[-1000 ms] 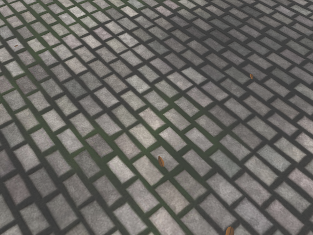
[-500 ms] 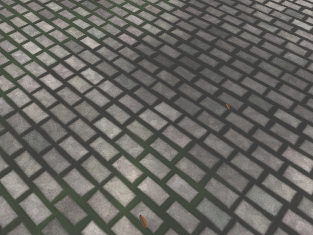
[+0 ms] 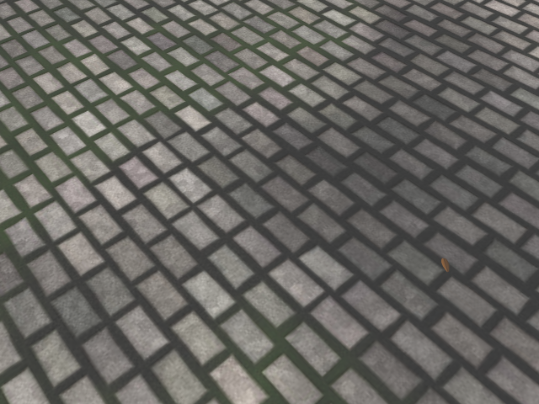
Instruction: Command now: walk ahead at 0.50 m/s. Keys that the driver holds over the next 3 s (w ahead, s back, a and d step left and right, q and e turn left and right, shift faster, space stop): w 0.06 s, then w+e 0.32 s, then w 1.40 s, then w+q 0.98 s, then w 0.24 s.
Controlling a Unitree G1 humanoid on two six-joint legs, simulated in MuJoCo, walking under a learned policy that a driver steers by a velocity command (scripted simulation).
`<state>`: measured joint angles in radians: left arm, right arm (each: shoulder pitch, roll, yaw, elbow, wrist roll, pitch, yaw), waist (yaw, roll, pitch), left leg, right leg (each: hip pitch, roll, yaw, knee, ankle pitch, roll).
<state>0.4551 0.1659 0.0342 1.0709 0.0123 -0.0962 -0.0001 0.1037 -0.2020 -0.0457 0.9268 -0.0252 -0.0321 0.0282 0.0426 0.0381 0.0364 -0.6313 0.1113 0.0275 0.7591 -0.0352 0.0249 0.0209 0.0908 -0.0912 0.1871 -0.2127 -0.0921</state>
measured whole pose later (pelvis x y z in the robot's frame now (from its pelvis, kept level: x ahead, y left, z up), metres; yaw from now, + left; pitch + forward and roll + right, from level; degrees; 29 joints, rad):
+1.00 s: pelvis +0.51 -0.05 +0.00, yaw -13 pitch +0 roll -1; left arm 0.39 0.19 0.05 1.06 0.01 -0.09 0.00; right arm 0.18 -0.21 -0.06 0.94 -0.03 -0.03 0.02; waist 0.02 0.03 0.03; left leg -0.60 0.12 0.01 0.96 -0.17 0.03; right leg -0.06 0.08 -0.11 0.24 -0.19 -0.10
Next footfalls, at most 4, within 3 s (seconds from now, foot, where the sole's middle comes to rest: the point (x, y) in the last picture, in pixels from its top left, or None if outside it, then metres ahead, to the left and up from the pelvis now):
0.18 left None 0.27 0.12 -0.78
0.72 right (345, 399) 0.51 -0.11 -0.78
1.26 left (299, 277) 0.85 0.00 -0.78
1.84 right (378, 210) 1.11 -0.25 -0.78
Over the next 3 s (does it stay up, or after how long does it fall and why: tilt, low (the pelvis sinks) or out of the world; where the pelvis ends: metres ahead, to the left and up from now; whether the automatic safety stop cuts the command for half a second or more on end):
stays up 1.60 -0.12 -0.02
